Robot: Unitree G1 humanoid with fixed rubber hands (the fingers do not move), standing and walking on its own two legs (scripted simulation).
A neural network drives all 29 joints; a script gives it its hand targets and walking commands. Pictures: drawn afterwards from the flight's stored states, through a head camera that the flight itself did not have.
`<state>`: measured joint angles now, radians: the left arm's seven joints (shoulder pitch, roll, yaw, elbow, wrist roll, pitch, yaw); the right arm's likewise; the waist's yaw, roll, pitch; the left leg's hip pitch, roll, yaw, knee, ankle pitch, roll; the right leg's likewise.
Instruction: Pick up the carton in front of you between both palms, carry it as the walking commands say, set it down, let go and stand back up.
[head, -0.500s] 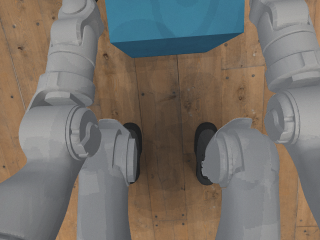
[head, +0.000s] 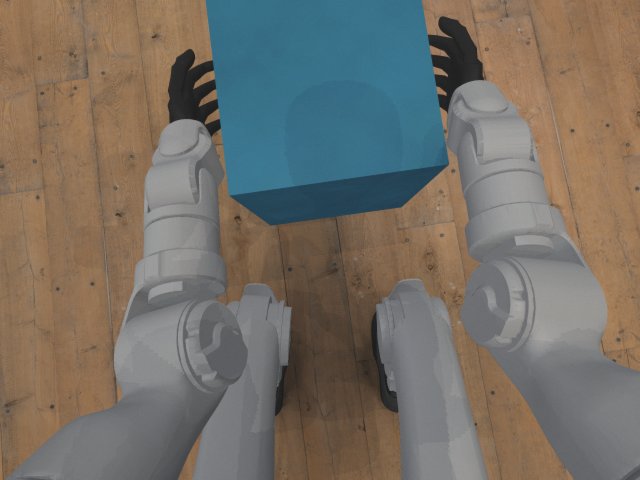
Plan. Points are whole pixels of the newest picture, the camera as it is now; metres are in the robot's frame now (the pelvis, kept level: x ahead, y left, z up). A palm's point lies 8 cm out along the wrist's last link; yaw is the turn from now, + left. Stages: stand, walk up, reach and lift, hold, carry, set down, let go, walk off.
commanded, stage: reach and lift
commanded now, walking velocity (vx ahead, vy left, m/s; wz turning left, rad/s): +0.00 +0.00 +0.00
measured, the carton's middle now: (326, 126) +0.52 -0.01 -0.13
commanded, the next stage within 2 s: none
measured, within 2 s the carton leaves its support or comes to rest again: neither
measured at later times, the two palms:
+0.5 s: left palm (121, 86) +0.47 +0.14 +0.09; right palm (541, 57) +0.48 -0.16 +0.09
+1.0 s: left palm out of the picture +0.43 +0.15 +0.24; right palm out of the picture +0.42 -0.15 +0.24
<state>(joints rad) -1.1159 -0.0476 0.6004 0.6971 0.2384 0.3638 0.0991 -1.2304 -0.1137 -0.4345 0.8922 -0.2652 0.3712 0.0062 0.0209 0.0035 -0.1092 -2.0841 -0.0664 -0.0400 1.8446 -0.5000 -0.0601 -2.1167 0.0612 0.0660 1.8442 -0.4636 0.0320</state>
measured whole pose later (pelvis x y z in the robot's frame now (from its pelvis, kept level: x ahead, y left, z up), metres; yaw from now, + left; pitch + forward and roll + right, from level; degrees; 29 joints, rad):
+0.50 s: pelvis +0.04 +0.00 +0.12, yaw -1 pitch +36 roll +1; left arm -0.74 -0.11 0.47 0.58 0.20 0.37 0.08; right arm -0.79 0.02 -0.38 0.65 -0.21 0.40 -0.01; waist 0.02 0.01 -0.25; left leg -1.59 -0.05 -0.05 1.47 -0.51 -0.04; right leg -1.62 0.04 0.06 1.47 -0.48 0.02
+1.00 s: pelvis +0.09 +0.00 +0.26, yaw -1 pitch +17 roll +0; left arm -0.42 -0.16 0.37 0.51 0.22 0.38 0.04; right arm -0.42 0.12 -0.33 0.52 -0.22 0.40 -0.01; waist 0.00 0.01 -0.17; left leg -0.82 -0.04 -0.07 0.90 -0.38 -0.01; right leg -0.83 0.03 0.06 0.90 -0.36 0.01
